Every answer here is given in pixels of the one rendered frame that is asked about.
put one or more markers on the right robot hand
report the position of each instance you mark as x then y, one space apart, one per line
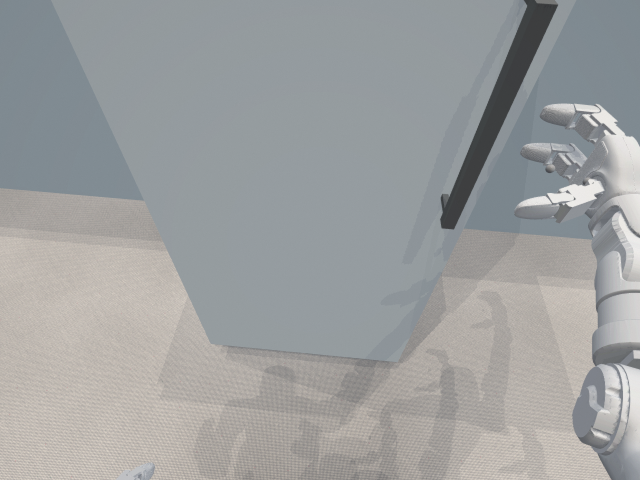
613 165

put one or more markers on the fridge door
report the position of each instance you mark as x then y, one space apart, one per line
293 153

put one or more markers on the robot right forearm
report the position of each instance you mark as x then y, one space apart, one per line
615 229

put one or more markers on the robot right upper arm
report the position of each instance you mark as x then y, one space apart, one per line
606 417

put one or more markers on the handle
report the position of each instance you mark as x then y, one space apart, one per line
529 35

